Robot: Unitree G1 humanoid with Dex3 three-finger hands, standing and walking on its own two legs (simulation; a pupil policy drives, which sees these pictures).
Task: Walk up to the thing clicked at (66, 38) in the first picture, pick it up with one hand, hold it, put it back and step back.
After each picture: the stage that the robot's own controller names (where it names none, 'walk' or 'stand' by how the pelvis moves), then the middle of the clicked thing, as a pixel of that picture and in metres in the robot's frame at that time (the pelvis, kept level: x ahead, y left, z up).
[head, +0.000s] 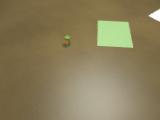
stand; (67, 41) +1.39 +0.16 -0.72
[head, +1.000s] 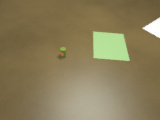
walk; (63, 52) +1.26 +0.13 -0.71
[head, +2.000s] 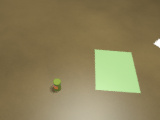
walk; (57, 85) +0.75 +0.16 -0.71
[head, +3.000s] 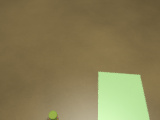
walk; (53, 117) +0.50 +0.21 -0.71
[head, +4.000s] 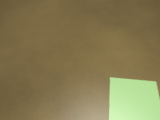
stand; out of the picture +0.41 +0.21 -0.70
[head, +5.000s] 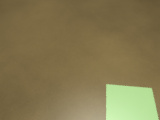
stand; out of the picture +0.35 +0.20 -0.72
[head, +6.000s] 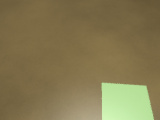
stand; out of the picture +0.36 +0.21 -0.73
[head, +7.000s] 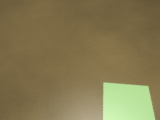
stand; out of the picture +0.37 +0.22 -0.73
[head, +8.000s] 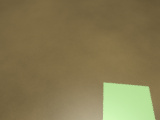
stand; out of the picture +0.37 +0.22 -0.73
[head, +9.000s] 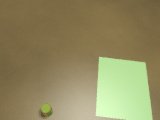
go down; (47, 110) +0.39 +0.21 -0.65
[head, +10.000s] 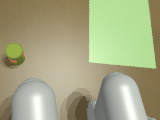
go down; (15, 54) +0.45 +0.24 -0.29
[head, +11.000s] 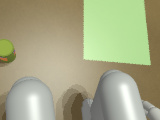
close in; (6, 51) +0.45 +0.25 -0.28
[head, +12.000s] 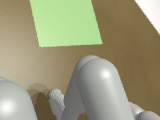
close in; out of the picture +0.44 +0.28 -0.23
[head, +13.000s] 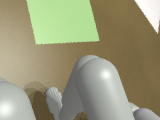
close; out of the picture +0.42 +0.28 -0.23
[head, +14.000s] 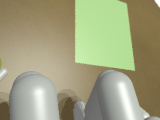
lift; out of the picture +0.35 +0.28 -0.13
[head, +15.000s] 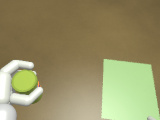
lift; (28, 87) +0.32 +0.18 +0.02
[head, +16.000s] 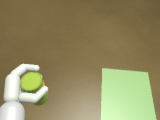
hold; (35, 89) +0.33 +0.17 -0.01
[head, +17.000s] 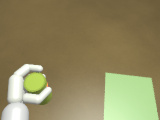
crouch; (39, 89) +0.33 +0.16 +0.00
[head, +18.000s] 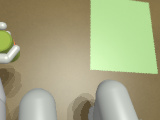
crouch; (5, 47) +0.45 +0.22 -0.09
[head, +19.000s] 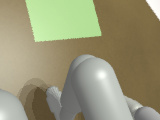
lower; out of the picture +0.44 +0.29 -0.23
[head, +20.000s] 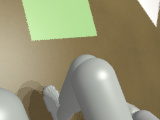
lower; out of the picture +0.44 +0.29 -0.23
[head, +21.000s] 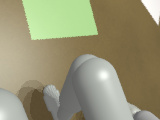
lower; out of the picture +0.44 +0.30 -0.23
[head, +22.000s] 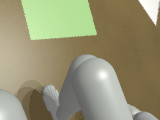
lower; out of the picture +0.45 +0.31 -0.23
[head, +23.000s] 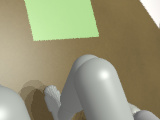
loosen; out of the picture +0.44 +0.28 -0.23
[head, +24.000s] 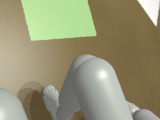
withdraw; out of the picture +0.44 +0.28 -0.24
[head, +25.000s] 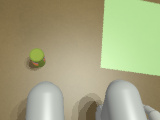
walk; (38, 58) +0.47 +0.21 -0.35
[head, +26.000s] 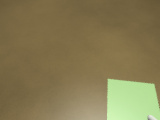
stand; out of the picture +0.40 +0.17 -0.66
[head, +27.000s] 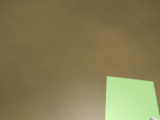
stand; out of the picture +0.40 +0.18 -0.67
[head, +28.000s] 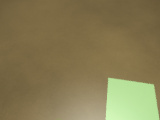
stand; out of the picture +0.40 +0.18 -0.69
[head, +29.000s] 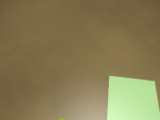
walk; out of the picture +0.41 +0.18 -0.72
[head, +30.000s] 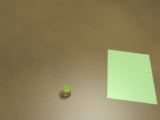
walk; (66, 91) +0.57 +0.09 -0.70
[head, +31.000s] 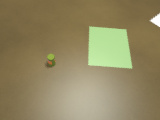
walk; (51, 60) +0.86 +0.25 -0.70
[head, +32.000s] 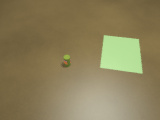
stand; (67, 60) +1.04 +0.17 -0.71
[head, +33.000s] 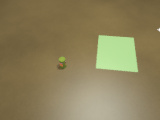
stand; (62, 62) +1.03 +0.21 -0.72
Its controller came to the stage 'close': yes
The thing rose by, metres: 0.72
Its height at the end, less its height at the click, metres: +0.00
